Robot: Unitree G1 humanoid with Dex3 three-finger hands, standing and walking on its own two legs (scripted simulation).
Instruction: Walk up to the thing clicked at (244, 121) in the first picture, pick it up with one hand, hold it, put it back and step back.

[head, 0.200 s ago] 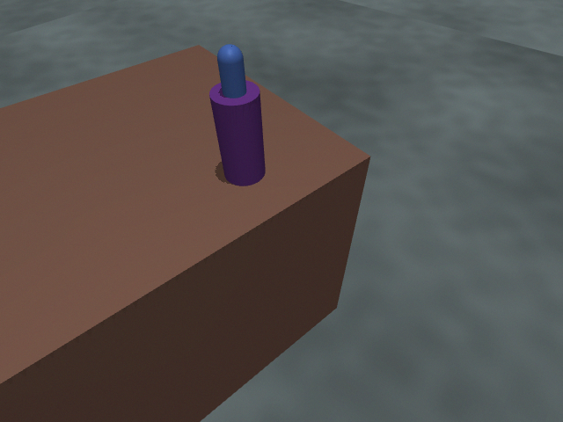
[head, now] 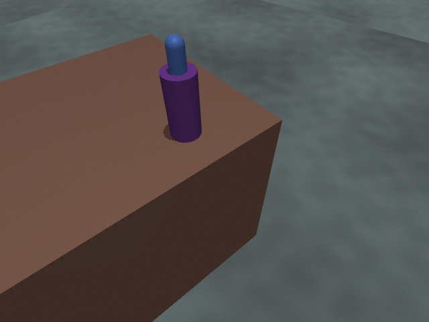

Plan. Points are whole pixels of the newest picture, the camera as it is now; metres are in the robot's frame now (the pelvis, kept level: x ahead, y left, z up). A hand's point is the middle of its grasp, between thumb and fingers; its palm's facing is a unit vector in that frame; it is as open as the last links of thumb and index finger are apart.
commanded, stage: stand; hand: right
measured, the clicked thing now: (180, 90) +0.61 +0.10 +0.10
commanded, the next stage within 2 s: walk up in 0.92 s
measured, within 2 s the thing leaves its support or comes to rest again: neither
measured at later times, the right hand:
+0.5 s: hand out of the picture +0.08 -0.25 -0.16, palm faces -0.04 +0.94 -0.33, open 7.3 cm
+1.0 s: hand out of the picture +0.07 -0.26 -0.16, palm faces -0.06 +0.94 -0.34, open 7.3 cm
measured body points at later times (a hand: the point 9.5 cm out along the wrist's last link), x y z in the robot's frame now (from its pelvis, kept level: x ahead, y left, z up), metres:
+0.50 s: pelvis +0.01 +0.00 +0.00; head +0.02 +0.00 +0.45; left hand +0.08 +0.30 -0.13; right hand +0.09 -0.30 -0.13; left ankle +0.00 +0.13 -0.75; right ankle +0.00 -0.12 -0.75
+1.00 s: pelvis +0.00 +0.00 +0.00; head +0.02 +0.00 +0.44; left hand +0.08 +0.31 -0.13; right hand +0.08 -0.31 -0.14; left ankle +0.00 +0.12 -0.75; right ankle -0.01 -0.12 -0.74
